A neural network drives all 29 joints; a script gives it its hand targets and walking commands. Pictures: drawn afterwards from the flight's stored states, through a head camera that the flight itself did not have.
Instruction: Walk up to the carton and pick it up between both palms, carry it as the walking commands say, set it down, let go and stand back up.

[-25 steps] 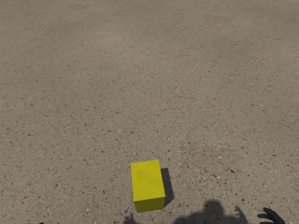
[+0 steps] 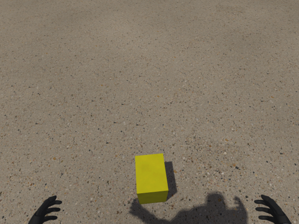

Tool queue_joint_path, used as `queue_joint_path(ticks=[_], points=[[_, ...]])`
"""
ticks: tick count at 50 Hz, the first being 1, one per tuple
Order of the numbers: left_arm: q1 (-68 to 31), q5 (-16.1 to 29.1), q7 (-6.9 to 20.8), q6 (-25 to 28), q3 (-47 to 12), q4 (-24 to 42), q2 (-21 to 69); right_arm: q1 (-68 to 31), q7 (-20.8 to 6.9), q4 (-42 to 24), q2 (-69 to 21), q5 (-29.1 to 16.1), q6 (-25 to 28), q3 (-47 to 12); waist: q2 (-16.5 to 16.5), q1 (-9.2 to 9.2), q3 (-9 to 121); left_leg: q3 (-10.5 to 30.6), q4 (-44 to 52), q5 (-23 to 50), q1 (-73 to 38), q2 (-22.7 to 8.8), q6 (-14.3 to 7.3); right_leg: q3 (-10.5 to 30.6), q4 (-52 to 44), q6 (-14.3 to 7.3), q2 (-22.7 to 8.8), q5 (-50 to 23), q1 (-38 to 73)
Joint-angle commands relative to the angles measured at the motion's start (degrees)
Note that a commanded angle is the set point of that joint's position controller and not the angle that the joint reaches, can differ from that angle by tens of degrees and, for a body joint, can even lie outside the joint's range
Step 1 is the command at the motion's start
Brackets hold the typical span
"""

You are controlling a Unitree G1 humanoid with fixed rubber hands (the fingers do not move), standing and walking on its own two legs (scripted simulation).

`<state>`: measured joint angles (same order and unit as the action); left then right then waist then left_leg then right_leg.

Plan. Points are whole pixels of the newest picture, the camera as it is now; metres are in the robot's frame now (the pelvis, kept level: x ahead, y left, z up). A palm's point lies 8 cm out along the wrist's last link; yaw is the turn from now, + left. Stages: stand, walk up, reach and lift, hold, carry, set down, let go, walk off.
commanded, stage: reach and lift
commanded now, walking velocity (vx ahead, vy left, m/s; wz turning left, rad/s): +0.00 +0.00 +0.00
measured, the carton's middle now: (151, 179) +0.44 +0.00 -0.63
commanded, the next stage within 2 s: none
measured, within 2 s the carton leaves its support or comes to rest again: neither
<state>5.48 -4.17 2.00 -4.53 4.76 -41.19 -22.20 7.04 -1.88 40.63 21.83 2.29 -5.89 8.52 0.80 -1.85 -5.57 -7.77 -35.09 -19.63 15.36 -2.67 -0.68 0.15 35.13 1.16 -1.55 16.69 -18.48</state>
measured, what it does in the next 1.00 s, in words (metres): lowers itself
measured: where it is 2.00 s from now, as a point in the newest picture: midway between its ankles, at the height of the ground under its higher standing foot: outside the picture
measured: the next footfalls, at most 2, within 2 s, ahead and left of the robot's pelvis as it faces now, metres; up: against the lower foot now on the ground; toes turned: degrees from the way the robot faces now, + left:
none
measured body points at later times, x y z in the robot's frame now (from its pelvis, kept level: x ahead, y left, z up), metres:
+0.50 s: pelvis -0.04 -0.02 -0.04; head +0.11 -0.01 +0.38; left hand +0.26 +0.27 -0.13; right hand +0.24 -0.28 -0.13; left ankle -0.01 +0.11 -0.73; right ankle +0.02 -0.13 -0.73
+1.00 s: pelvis -0.07 -0.02 -0.08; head +0.17 +0.00 +0.30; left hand +0.37 +0.22 -0.18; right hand +0.37 -0.21 -0.18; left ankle -0.01 +0.11 -0.73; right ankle +0.02 -0.13 -0.73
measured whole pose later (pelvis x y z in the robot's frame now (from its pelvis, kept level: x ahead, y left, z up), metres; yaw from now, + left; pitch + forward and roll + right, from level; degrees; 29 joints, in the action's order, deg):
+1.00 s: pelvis -0.07 -0.02 -0.08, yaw +5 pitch +30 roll +0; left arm -48.4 0.1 0.5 -11.6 11.8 -48.6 -16.0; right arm -43.5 4.0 42.9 10.8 -0.2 -11.6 15.4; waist 0.1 -2.5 -1.7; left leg -2.5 -58.9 -18.6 70.7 -2.0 -0.5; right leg -3.8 58.1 -0.5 -3.8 17.0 -71.3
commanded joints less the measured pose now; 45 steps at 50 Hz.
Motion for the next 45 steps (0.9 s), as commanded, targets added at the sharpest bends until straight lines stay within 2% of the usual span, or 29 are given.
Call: queue_joint_path(ticks=[1,2,4,7,10,18,29,45], points=[[-3.3,-2.2,1.6,-5.7,3.7,8.4,-7.0,-2.8,-0.5,-10.7,7.9,2.3,-3.6,7.7,1.0,-0.96,2.5,7.5,6.6,5.6,0.9,2.9,0.4,-3.7,-5.1,-0.8,4.6,-6.7,-1.5],[-3.4,-2.8,1.5,-6.5,4.5,8.2,-7.7,-0.8,-0.4,-10.3,7.8,2.6,-4.3,8.8,-0.3,-2.27,4.3,7.5,6.4,4.4,1.9,3.0,0.1,-4.1,-4.1,-0.2,5.0,-7.5,0.7],[-3.6,-3.1,1.6,-6.6,5.7,10.2,-7.5,1.9,-0.2,-11.1,6.4,2.6,-4.5,9.6,-2.1,-3.20,9.5,7.6,5.0,7.1,1.2,3.6,-0.3,-4.4,-3.2,0.3,5.5,-10.0,3.9],[-9.3,-2.6,2.1,-5.5,5.5,13.9,-7.2,-2.1,0.1,-13.1,3.8,1.4,-3.7,8.5,-2.7,-4.17,11.7,8.0,0.5,7.8,3.3,4.0,0.1,-3.2,-1.0,0.8,4.3,-10.1,0.5],[-13.2,-2.0,2.2,-5.7,5.3,14.3,-7.8,-7.5,0.6,-14.2,2.4,-0.3,-4.2,6.9,-1.3,-3.64,13.3,7.9,-2.8,5.5,6.4,4.2,0.7,-2.6,1.6,1.1,3.3,-8.2,-2.1],[-18.3,-1.0,2.1,-6.9,5.9,10.5,-7.6,-15.1,2.1,-14.5,0.8,-3.3,-5.9,3.3,0.5,-0.37,19.1,7.4,-9.3,9.8,13.3,4.7,1.5,-1.5,8.2,1.0,3.2,-11.1,-9.6],[-36.1,2.2,1.4,-7.4,6.4,8.3,-5.6,-30.6,4.2,-12.4,-1.7,-3.2,-7.2,3.8,0.9,-1.42,29.2,7.6,-14.1,9.1,21.4,5.2,1.5,-1.2,13.6,0.5,3.4,-9.3,-17.6],[-60.9,4.4,-1.1,-6.8,7.7,-0.3,-1.3,-56.1,5.8,-4.8,-4.4,-2.6,-5.6,6.8,1.0,-0.91,44.6,7.3,-17.1,9.0,33.9,6.7,1.9,-2.1,18.3,0.5,4.4,-8.9,-26.8]])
